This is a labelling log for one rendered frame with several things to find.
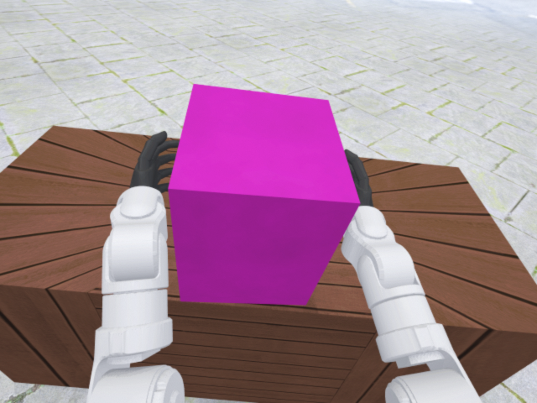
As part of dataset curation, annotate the right robot hand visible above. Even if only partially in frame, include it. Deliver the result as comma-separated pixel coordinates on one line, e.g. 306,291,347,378
344,149,373,207

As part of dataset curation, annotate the pedestal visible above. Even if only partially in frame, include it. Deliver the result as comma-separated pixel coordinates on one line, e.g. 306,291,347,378
0,126,537,403

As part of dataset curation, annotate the left robot hand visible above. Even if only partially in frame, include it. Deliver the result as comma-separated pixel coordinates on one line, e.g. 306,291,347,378
129,131,180,193

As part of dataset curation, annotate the right robot upper arm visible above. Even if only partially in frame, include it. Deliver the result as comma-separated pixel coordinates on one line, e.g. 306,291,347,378
385,368,479,403

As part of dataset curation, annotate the right robot forearm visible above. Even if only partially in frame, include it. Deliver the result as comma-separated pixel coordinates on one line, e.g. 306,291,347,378
341,206,482,403

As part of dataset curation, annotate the carton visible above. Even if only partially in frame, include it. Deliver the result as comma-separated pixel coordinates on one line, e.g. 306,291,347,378
168,84,360,306

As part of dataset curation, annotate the left robot upper arm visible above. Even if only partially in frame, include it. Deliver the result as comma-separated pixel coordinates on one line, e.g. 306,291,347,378
89,365,185,403

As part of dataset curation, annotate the left robot forearm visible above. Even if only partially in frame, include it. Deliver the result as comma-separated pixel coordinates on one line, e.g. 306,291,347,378
86,186,173,403

